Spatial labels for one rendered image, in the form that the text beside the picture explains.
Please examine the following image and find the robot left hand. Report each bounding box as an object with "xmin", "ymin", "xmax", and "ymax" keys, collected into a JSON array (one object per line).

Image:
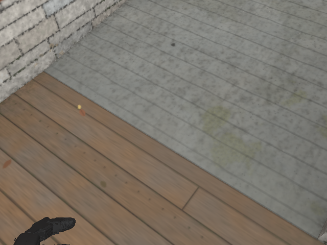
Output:
[{"xmin": 14, "ymin": 217, "xmax": 76, "ymax": 245}]

